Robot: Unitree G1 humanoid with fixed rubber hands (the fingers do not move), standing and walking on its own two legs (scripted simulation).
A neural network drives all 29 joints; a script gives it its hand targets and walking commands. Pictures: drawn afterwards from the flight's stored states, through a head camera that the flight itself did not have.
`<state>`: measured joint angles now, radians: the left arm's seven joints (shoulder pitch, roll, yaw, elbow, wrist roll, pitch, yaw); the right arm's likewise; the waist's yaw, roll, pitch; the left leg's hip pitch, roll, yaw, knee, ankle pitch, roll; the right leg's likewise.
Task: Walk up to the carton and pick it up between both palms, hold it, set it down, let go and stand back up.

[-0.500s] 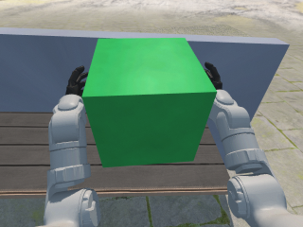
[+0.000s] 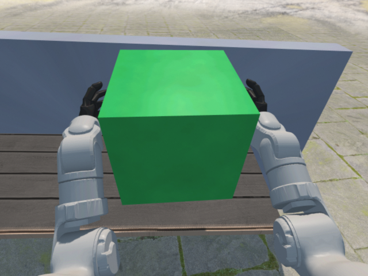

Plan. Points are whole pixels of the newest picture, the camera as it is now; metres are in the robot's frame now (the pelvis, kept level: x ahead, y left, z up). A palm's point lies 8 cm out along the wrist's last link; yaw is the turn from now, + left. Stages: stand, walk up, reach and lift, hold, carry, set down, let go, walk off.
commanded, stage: hold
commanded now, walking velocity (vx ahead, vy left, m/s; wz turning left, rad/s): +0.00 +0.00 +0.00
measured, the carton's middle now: (175, 123) +0.40 +0.01 +0.18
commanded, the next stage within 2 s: none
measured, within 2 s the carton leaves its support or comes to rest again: neither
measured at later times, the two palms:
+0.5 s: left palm (92, 121) +0.35 +0.18 +0.22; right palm (257, 117) +0.36 -0.16 +0.23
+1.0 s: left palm (93, 120) +0.36 +0.18 +0.22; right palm (257, 114) +0.37 -0.16 +0.23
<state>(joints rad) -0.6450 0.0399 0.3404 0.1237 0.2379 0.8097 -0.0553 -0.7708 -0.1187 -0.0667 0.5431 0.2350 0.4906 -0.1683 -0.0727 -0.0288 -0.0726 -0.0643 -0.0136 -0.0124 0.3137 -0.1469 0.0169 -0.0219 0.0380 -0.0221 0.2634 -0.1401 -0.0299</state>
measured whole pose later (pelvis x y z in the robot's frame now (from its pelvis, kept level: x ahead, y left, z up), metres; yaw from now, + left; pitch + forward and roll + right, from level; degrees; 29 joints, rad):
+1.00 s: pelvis +0.00 +0.00 +0.00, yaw +0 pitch -6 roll -1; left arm -0.64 0.04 0.33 0.14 0.24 0.80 -0.04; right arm -0.79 -0.14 -0.06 0.58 0.25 0.48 -0.16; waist -0.08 -0.03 -0.08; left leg -0.07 -0.02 -0.01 0.32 -0.15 0.02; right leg -0.02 0.03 -0.02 0.26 -0.14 -0.02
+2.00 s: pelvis +0.00 +0.00 +0.00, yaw +0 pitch -6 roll -1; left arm -0.65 0.04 0.34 0.14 0.24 0.80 -0.04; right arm -0.79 -0.14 -0.05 0.57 0.26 0.49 -0.17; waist -0.08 -0.03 -0.08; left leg -0.06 -0.01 -0.01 0.32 -0.15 0.02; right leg -0.02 0.04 -0.01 0.26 -0.14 -0.03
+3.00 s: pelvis +0.00 +0.00 +0.00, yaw +0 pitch -6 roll -1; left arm -0.64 0.04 0.34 0.11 0.24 0.81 -0.06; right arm -0.77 -0.12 -0.06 0.54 0.24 0.50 -0.17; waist -0.08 -0.03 -0.07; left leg -0.05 -0.02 -0.02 0.32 -0.15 0.02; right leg 0.00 0.04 -0.02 0.26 -0.15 -0.03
